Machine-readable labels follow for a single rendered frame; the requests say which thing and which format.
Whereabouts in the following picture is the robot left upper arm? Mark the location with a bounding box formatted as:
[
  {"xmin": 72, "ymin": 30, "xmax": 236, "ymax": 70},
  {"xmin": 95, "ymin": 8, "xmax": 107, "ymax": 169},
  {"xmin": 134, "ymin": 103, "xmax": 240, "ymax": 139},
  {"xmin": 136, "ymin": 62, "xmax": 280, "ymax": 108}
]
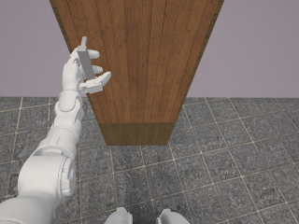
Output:
[{"xmin": 0, "ymin": 155, "xmax": 77, "ymax": 224}]

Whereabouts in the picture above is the cupboard door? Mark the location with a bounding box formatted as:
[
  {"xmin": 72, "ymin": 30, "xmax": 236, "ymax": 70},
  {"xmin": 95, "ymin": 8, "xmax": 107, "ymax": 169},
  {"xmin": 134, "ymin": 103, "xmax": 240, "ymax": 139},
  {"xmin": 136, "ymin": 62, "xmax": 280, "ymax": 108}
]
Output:
[{"xmin": 54, "ymin": 0, "xmax": 219, "ymax": 124}]

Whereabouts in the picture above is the left robot forearm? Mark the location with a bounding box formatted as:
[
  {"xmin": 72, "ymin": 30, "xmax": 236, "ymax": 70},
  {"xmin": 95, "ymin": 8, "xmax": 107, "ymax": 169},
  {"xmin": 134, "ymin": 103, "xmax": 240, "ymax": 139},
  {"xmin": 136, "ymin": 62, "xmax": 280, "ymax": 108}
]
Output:
[{"xmin": 17, "ymin": 91, "xmax": 84, "ymax": 193}]

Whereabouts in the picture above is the robot left shin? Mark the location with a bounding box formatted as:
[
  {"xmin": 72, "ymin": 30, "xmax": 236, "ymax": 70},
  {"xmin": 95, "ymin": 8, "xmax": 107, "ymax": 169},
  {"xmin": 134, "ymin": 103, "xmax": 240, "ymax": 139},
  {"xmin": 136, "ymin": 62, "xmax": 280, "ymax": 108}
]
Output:
[{"xmin": 116, "ymin": 207, "xmax": 127, "ymax": 212}]

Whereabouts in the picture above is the robot right thigh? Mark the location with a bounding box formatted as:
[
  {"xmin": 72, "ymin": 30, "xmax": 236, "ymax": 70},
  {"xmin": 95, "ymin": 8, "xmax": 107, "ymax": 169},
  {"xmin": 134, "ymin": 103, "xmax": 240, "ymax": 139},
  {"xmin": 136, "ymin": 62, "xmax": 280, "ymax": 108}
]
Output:
[{"xmin": 156, "ymin": 212, "xmax": 190, "ymax": 224}]

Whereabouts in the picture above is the robot left hand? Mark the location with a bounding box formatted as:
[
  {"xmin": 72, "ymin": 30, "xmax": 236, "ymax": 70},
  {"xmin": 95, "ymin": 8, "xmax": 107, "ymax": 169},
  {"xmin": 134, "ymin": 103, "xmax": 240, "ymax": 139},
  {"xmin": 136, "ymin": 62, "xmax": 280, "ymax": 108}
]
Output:
[{"xmin": 62, "ymin": 48, "xmax": 111, "ymax": 97}]

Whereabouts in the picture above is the handle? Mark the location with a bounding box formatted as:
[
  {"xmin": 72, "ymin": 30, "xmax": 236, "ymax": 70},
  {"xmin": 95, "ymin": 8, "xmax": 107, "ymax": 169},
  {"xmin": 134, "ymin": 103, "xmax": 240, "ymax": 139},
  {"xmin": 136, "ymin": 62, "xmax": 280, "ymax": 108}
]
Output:
[{"xmin": 77, "ymin": 36, "xmax": 95, "ymax": 80}]

